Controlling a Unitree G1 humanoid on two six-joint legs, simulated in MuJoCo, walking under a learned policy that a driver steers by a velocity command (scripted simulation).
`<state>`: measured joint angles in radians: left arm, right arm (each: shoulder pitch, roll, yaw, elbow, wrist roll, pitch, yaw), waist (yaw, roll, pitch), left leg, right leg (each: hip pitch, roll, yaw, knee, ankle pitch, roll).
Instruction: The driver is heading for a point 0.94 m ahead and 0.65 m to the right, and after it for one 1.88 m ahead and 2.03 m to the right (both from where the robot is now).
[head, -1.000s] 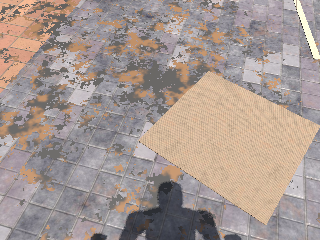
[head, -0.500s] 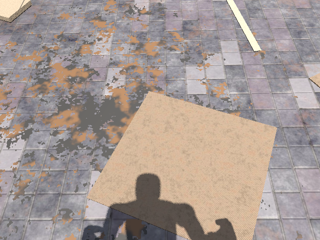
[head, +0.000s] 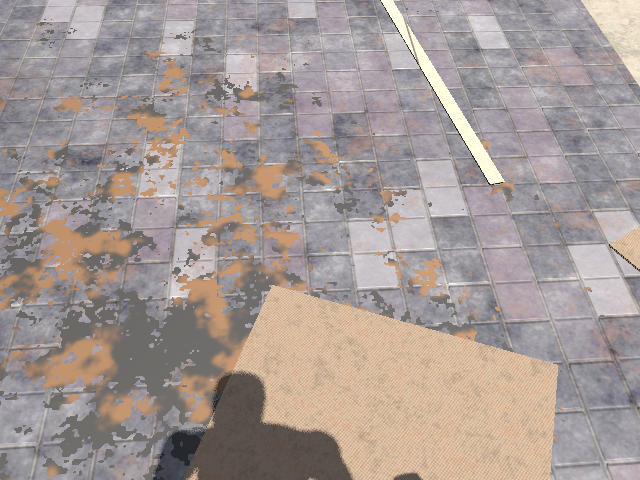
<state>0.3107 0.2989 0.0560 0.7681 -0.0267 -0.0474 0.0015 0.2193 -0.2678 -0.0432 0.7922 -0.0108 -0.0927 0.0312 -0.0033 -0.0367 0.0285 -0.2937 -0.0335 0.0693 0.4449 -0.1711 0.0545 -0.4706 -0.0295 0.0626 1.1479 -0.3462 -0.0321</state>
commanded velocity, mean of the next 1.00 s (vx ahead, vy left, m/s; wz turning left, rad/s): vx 0.50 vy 0.00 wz -0.52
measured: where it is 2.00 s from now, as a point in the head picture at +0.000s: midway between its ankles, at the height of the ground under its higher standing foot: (523, 297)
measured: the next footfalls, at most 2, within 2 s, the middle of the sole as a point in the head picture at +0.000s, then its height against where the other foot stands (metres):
right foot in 0.38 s outside the picture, level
left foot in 0.84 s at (346, 382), level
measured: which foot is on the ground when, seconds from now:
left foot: down 0.00-0.40, up 0.42-0.82, down 0.84-1.00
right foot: up 0.00-0.36, down 0.38-0.84, up 0.86-1.00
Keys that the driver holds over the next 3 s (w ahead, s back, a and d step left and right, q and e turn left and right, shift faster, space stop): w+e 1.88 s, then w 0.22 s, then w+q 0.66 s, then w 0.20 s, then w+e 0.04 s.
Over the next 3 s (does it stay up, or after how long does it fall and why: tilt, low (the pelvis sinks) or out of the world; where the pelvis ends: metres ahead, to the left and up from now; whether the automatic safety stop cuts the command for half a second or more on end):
stays up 1.20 -0.96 0.00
